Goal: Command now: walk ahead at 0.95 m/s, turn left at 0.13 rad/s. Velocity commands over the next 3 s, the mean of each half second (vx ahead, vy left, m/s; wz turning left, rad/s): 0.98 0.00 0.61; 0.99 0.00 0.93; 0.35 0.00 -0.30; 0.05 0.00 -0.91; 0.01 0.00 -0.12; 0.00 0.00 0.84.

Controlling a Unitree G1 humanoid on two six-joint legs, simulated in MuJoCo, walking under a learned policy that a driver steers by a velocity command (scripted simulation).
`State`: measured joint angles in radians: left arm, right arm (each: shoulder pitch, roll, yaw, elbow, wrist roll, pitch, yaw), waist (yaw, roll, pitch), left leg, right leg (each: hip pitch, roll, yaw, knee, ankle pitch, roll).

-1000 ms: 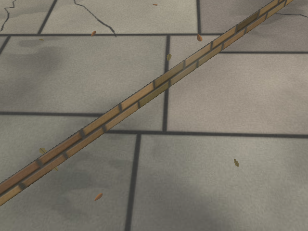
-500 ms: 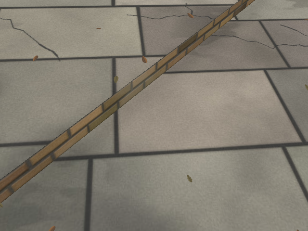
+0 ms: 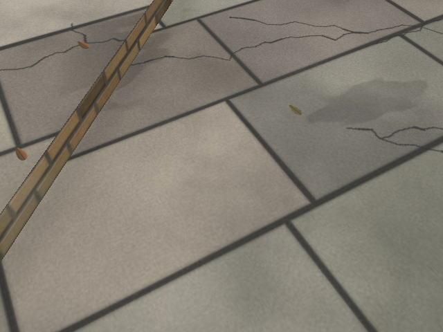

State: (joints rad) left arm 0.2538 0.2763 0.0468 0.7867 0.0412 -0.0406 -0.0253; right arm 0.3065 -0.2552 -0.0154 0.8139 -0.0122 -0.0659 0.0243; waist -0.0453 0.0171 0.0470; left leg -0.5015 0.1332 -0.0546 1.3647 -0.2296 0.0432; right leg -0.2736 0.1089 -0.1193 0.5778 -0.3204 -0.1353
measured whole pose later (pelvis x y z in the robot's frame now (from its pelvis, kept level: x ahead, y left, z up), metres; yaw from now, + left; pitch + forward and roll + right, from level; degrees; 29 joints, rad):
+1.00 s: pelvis +0.87 +0.13 +0.01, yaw +48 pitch +3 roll -3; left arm 0.52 0.32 0.06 0.90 0.03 -0.11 0.00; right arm -0.03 -0.34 -0.04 0.60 -0.04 -0.01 0.09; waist 0.08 0.05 0.00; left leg -0.81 0.05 0.05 1.04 -0.08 0.10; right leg 0.06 -0.01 -0.22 0.26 -0.35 0.05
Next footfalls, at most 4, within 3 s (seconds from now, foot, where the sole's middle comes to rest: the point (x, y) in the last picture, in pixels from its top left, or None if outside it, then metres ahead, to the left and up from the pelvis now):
0.30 left None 0.46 0.04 -0.76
0.70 right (230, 209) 0.90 -0.04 -0.76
1.12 left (113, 185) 1.02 0.39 -0.76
1.56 right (147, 143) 1.23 0.28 -0.76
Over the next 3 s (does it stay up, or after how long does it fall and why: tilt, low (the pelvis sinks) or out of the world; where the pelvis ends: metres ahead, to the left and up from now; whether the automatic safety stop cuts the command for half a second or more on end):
stays up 1.06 0.31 0.02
